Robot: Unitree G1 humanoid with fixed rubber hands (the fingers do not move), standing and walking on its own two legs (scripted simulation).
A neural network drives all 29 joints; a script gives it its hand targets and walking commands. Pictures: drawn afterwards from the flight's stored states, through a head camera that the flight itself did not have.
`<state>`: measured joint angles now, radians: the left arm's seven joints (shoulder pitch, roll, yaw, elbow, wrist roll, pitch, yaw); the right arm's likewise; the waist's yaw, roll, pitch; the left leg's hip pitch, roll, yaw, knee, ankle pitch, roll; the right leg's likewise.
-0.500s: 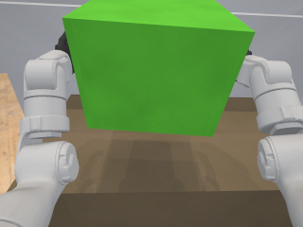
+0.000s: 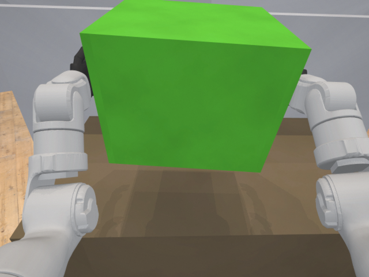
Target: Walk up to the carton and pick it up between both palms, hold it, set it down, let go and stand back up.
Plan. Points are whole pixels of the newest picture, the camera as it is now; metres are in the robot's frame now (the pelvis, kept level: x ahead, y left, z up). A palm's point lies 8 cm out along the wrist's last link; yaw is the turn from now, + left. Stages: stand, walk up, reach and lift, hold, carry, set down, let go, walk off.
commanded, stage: hold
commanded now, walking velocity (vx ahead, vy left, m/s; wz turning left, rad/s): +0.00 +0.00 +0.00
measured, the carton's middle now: (190, 80) +0.43 +0.00 +0.30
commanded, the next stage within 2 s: none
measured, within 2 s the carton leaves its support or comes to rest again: neither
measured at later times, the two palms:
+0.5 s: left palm (78, 73) +0.35 +0.20 +0.34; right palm (295, 81) +0.36 -0.20 +0.33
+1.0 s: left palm (81, 76) +0.36 +0.20 +0.33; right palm (295, 80) +0.36 -0.20 +0.33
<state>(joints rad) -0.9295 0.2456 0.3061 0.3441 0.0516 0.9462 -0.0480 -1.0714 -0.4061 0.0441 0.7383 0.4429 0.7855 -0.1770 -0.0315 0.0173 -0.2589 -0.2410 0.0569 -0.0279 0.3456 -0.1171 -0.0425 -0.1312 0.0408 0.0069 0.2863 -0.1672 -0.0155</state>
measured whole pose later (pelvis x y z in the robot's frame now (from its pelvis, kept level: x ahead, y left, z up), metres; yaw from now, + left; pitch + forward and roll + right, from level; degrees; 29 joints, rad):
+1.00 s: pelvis +0.00 +0.00 +0.00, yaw -1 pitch +1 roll -1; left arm -0.98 0.26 0.31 0.42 0.05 0.92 -0.05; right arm -1.13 -0.41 0.05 0.81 0.43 0.78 -0.16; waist -0.04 0.00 -0.27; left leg -0.25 0.06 -0.02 0.34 -0.11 -0.04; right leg -0.13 0.04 0.02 0.27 -0.16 -0.01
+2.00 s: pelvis +0.00 +0.00 +0.00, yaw +0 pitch +0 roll -1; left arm -0.94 0.25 0.32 0.37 0.06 0.93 -0.06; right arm -1.08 -0.40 0.06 0.76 0.43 0.79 -0.17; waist -0.03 0.01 -0.26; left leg -0.22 0.06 -0.02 0.33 -0.12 -0.04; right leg -0.11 0.05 0.02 0.27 -0.16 -0.02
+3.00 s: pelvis +0.00 +0.00 +0.00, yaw -1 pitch +1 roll -1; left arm -0.93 0.24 0.31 0.36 0.04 0.93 -0.03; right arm -1.07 -0.41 0.06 0.75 0.44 0.79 -0.16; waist -0.04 0.00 -0.26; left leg -0.23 0.06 -0.02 0.34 -0.12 -0.04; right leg -0.11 0.04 0.02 0.26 -0.15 -0.01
